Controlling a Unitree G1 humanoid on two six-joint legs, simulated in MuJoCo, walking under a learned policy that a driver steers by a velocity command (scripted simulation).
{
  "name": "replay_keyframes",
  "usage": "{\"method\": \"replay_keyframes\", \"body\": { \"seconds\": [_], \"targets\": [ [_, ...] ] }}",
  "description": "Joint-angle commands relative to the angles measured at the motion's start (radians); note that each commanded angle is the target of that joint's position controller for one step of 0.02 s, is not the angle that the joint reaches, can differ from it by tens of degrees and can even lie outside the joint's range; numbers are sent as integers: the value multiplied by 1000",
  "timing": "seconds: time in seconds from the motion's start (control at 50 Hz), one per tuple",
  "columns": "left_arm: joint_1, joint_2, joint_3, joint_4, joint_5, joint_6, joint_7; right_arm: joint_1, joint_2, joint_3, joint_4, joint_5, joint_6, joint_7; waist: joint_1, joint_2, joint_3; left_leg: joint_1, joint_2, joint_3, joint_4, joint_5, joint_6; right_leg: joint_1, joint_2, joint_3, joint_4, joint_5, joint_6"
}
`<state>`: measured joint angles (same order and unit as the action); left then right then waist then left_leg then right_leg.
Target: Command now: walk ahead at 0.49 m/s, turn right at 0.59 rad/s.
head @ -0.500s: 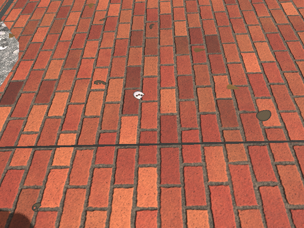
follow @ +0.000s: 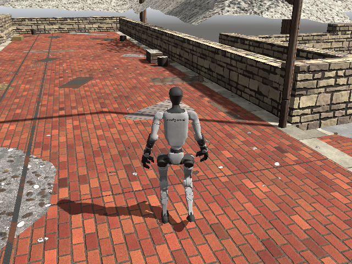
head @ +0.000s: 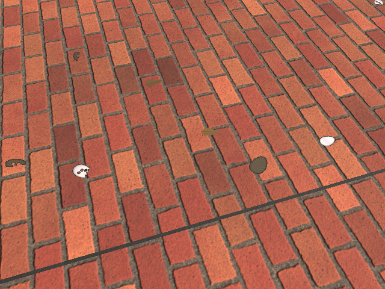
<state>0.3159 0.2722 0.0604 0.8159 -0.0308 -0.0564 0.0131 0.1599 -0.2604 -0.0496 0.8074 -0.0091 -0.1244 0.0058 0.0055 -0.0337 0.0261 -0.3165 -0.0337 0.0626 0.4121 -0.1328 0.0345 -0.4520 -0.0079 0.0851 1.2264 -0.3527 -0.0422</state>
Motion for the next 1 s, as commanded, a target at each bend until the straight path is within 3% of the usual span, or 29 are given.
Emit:
{"method": "replay_keyframes", "body": {
  "seconds": [0.02,0.1,0.16,0.2,0.26,0.3,0.32,0.34,0.36,0.38,0.4,0.42,0.44,0.46,0.5,0.54,0.6,0.7,0.8,0.84,0.86,0.88,0.9,0.92,0.94,0.96,0.98,1.0],
  "targets": [
    [26,29,12,-84,-4,5,-5,31,-83,-23,-22,0,-14,4,0,107,-41,159,285,-255,-260,38,172,-182,-122,29,-8,60,3],
    [-56,14,0,-133,14,7,-5,82,-132,-39,22,5,-21,11,-5,68,-12,166,295,-164,-301,149,209,-253,-126,42,-181,171,11],
    [-154,13,-11,-160,18,-11,-24,88,-151,-39,34,17,-8,9,-27,69,6,178,258,-70,-296,190,182,-222,-116,-14,-395,327,8],
    [-234,10,-18,-181,17,-19,-37,121,-167,-38,46,27,2,8,-58,73,19,181,248,-40,-281,169,166,-177,-99,-70,-501,371,10],
    [-316,28,-18,-223,7,-22,-50,185,-192,-40,78,38,20,10,-80,95,38,266,292,-58,-251,141,150,-172,-82,-90,-592,303,-5],
    [-320,50,-10,-239,10,-25,-54,198,-201,-40,92,45,36,9,-61,113,37,313,318,-75,-195,207,136,-128,-59,-108,-646,219,-31],
    [-261,71,2,-228,13,-29,-53,185,-207,-38,94,48,44,8,-12,121,6,308,309,-68,-120,330,120,-21,-28,-130,-694,216,-47],
    [-123,113,28,-185,18,-32,-48,182,-195,-31,97,46,49,6,61,108,-72,270,263,-33,47,469,95,180,9,-153,-733,238,-70],
    [65,187,60,-141,26,-30,-34,174,-156,-12,79,31,45,4,142,63,-202,100,208,5,305,367,53,478,-87,-47,-702,268,-114],
    [170,309,85,-130,45,-23,-21,262,-30,27,44,15,25,12,115,-194,-349,-311,48,28,723,-168,-20,847,-386,411,-766,170,-262],
    [201,232,65,-126,42,-26,-22,253,-86,13,68,39,4,13,138,-169,-435,-405,22,-165,899,-434,-13,830,-444,627,-894,128,-293],
    [135,175,44,-126,40,-31,-26,183,-151,-11,42,71,1,13,120,-125,-277,-482,71,-186,942,-374,2,713,-410,463,-903,149,-242],
    [53,129,30,-132,32,-35,-28,131,-144,-11,27,67,6,9,84,-91,-193,-470,122,-157,900,-285,5,582,-364,316,-922,189,-208],
    [-16,86,19,-132,29,-40,-34,110,-133,-15,28,49,18,3,50,-65,-125,-433,153,-151,843,-216,0,464,-317,212,-964,219,-184],
    [-81,52,16,-122,37,-59,-38,154,-100,-21,44,43,54,0,-7,-84,-77,-319,180,-160,789,-123,-8,324,-268,83,-1042,262,-157],
    [-84,63,24,-98,45,-74,-33,157,-66,-19,42,44,75,0,-27,-49,-43,-324,174,-169,766,-67,-16,290,-262,-9,-1079,364,-159],
    [-50,76,32,-61,51,-75,-14,95,-55,-23,14,38,82,-1,-20,-27,-2,-407,162,-196,655,50,-23,325,-255,-109,-1093,429,-150],
    [-13,120,45,-27,41,-63,6,-68,-27,-10,-46,25,76,31,32,-8,54,-405,147,-109,383,218,-11,377,-259,-227,-1111,410,-124],
    [43,147,57,12,20,-31,11,-185,-29,-5,-124,30,74,61,64,-7,88,-444,130,-30,267,94,35,539,-303,-281,-1031,514,-103],
    [22,175,63,9,15,-18,14,-164,-50,-16,-143,33,76,68,31,-36,47,-344,77,31,252,-3,70,562,-301,-310,-928,805,-82],
    [9,192,66,5,12,-10,17,-113,-72,-29,-141,36,79,67,-3,-60,2,-257,36,63,259,-56,91,565,-297,-320,-837,983,-70],
    [-8,204,68,1,9,-1,19,-2,-110,-50,-120,40,81,64,-69,-67,-63,-109,-12,85,238,-76,119,543,-279,-335,-679,1098,-54],
    [-20,203,64,-5,4,1,21,160,-173,-86,-80,40,82,50,-156,-41,-149,147,-51,68,160,-11,158,434,-235,-352,-448,1029,-17],
    [4,130,39,-32,37,-12,21,267,-278,-116,-57,36,92,25,-162,142,-226,439,140,-239,142,41,222,136,-168,-341,-111,456,33],
    [65,29,5,-85,34,-50,7,213,-334,-116,-92,32,79,28,-54,306,-367,703,361,-855,-42,-167,431,-238,55,-142,211,-238,82],
    [-68,121,21,-105,-2,-89,-8,241,-243,-89,-96,26,69,36,-132,150,-369,696,364,-865,-139,-194,377,-343,9,26,242,-196,50],
    [-123,126,22,-128,-23,-103,-12,210,-193,-77,-92,24,58,36,-115,124,-240,589,335,-710,-131,-130,336,-385,-31,14,188,-111,23],
    [-123,115,20,-118,-3,-105,-3,135,-160,-66,-105,30,52,37,-59,27,-147,421,287,-579,-127,-14,298,-336,-79,9,95,-35,18]
  ]
}}
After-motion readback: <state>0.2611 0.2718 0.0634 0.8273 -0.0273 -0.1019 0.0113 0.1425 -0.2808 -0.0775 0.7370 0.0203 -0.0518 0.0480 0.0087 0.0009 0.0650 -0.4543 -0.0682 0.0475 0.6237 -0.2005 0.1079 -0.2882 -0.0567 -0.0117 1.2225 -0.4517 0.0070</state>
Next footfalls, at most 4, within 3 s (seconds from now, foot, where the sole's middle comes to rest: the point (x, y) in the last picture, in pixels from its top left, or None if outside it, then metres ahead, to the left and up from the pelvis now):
0.36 right None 0.34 -0.18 -0.77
0.90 left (181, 243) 0.63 0.07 -0.77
1.40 right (203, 167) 0.97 -0.01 -0.77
1.94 left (125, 141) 1.10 0.33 -0.77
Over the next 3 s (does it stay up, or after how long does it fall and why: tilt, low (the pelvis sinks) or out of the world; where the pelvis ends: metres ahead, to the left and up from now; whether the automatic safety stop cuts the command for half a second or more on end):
stays up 1.34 0.33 0.00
